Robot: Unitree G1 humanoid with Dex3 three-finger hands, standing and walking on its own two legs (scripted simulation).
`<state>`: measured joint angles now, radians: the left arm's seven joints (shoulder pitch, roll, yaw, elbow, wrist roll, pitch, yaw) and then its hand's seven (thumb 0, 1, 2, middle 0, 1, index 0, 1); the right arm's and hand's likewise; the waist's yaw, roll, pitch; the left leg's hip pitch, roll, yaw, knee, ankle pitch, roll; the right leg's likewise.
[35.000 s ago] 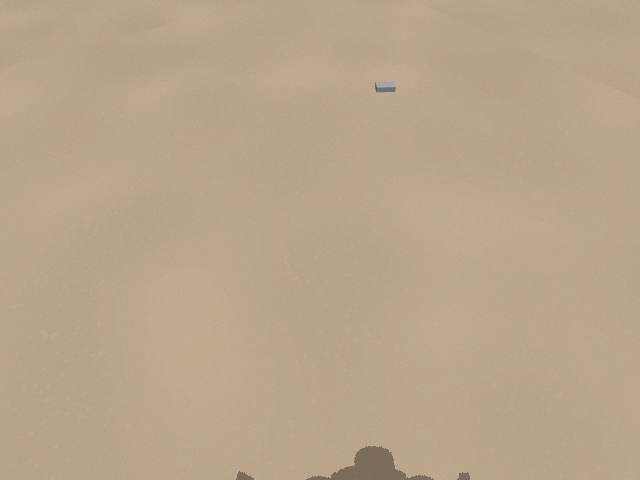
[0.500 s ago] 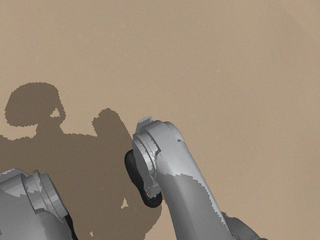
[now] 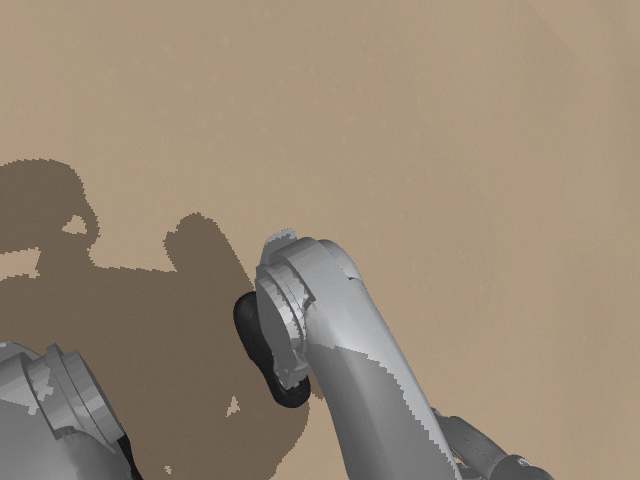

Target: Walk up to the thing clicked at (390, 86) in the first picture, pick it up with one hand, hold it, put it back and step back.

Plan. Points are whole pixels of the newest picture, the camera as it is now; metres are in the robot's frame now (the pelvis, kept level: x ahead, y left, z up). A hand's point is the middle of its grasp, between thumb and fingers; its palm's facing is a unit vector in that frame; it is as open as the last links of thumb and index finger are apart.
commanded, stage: rest palm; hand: left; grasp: from above
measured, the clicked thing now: out of the picture +0.47 +0.35 -0.30
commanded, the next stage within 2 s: close in 0.28 s
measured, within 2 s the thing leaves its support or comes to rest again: neither
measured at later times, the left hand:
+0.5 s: hand out of the picture +0.45 +0.35 -0.26, palm faces -0.39 -0.23 -0.89, open 12.1 cm
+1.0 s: hand out of the picture +0.46 +0.36 -0.27, palm faces -0.37 -0.23 -0.90, open 9.9 cm
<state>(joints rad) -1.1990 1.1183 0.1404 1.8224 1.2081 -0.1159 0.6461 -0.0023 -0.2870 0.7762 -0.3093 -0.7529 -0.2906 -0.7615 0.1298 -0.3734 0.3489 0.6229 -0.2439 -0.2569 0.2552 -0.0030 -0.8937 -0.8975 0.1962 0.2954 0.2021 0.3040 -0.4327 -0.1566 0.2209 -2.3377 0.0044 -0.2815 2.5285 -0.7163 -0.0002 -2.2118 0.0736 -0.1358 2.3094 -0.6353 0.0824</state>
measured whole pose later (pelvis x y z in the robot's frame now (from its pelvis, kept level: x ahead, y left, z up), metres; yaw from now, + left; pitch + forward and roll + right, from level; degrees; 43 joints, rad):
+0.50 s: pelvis +0.00 +0.00 +0.00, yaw -1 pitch +27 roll -17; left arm -1.18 1.16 0.13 1.81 1.16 -0.12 0.60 0.00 -0.17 0.68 -0.40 -0.68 -0.39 -0.69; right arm 0.14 -0.37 0.38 0.62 -0.24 -0.25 0.26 0.00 -0.90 -0.90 0.20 0.30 0.20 0.30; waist -0.44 -0.16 0.25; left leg -2.33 0.01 -0.29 2.52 -0.71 0.00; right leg -2.20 0.07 -0.15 2.29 -0.62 0.09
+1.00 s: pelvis +0.00 +0.00 +0.00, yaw -1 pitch +28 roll -18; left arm -1.20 1.17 0.14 1.81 1.17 -0.09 0.62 -0.01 0.12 0.41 -0.62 -0.51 -0.63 -0.49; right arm 0.12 -0.38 0.39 0.62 -0.24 -0.26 0.26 0.00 -0.89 -0.90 0.20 0.30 0.20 0.30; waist -0.44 -0.16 0.25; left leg -2.34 0.01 -0.29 2.52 -0.71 0.01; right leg -2.21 0.07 -0.15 2.29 -0.62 0.09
